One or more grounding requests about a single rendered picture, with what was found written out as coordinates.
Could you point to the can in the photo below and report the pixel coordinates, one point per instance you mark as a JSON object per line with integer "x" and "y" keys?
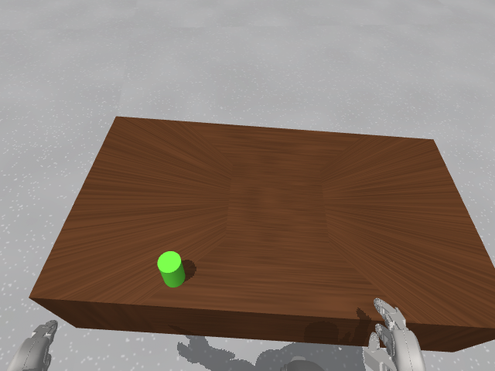
{"x": 171, "y": 269}

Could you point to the right robot hand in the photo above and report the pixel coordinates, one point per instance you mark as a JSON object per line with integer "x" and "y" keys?
{"x": 401, "y": 344}

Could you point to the left robot hand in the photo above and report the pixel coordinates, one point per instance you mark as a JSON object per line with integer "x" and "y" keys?
{"x": 32, "y": 355}

